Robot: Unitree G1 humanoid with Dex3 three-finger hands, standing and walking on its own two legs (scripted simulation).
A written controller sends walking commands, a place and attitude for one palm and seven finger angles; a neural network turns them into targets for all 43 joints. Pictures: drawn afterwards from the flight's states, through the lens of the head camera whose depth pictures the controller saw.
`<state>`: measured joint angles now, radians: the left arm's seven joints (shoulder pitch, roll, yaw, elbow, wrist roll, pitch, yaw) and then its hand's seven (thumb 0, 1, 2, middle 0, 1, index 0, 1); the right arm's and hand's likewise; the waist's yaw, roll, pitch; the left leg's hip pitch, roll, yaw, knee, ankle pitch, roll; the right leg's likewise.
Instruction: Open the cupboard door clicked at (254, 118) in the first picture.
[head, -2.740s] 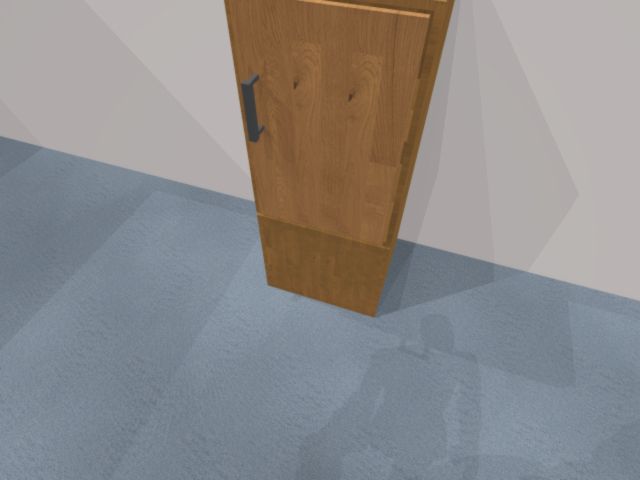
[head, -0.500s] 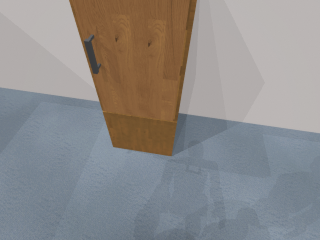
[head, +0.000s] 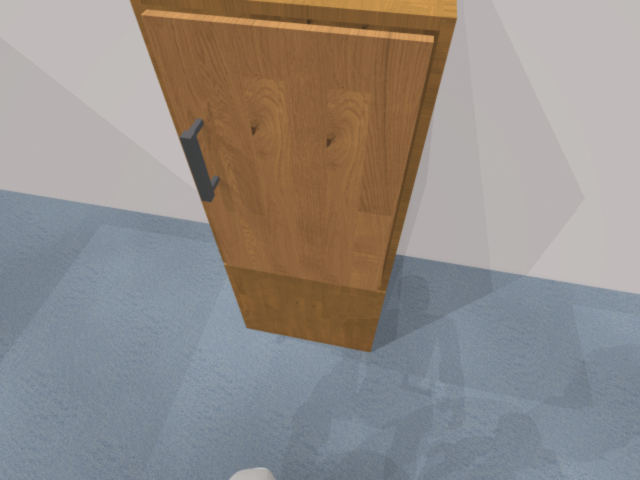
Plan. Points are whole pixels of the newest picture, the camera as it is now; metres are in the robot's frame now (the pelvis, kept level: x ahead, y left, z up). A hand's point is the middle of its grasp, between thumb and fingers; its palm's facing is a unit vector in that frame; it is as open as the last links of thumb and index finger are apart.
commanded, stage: come to a stop and stand still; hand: left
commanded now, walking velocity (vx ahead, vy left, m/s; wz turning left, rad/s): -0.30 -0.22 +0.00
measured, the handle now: (203, 161) +0.58 +0.26 +0.03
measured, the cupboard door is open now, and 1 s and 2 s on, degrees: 0 0 0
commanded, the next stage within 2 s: look again from close up in 1.14 s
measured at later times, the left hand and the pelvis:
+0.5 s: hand out of the picture +0.07 +0.16 -0.16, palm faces +0.02 -0.97 -0.25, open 7.3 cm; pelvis +0.01 -0.02 +0.00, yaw -1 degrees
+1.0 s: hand out of the picture +0.00 +0.21 -0.17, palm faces -0.01 -0.98 -0.21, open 7.3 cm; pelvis -0.02 +0.03 +0.00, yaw -2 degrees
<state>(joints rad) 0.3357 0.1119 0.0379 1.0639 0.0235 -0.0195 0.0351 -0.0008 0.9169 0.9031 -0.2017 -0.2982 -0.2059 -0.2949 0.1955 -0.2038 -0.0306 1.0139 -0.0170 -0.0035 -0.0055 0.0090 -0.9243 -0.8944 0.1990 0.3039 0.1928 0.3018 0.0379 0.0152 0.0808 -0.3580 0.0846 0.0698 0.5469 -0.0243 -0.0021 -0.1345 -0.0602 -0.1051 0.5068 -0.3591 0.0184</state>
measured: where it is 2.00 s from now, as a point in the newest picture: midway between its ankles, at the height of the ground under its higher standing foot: outside the picture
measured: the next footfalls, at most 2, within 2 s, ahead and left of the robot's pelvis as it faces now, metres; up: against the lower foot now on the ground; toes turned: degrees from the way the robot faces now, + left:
right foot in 0.26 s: +0.04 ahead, -0.11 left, +0.00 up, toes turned -4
left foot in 0.52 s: +0.01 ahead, +0.11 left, +0.00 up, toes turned +2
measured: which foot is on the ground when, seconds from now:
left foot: down 0.00-0.26, up 0.28-0.50, down 0.52-1.00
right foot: down 0.00-0.02, up 0.04-0.24, down 0.26-1.00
